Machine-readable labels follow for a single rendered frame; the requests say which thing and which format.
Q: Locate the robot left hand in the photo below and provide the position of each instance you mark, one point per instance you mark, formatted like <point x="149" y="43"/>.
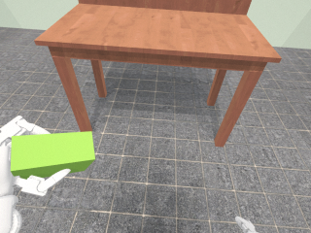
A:
<point x="33" y="185"/>

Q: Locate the table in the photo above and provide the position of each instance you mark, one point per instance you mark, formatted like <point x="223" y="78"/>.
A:
<point x="209" y="34"/>

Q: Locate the left robot forearm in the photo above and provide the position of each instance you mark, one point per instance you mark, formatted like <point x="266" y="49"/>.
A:
<point x="10" y="217"/>

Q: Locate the sponge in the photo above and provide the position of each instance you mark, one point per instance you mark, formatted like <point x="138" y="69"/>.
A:
<point x="42" y="155"/>

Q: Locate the robot right hand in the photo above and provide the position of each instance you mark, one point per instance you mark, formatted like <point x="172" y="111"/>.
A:
<point x="246" y="226"/>

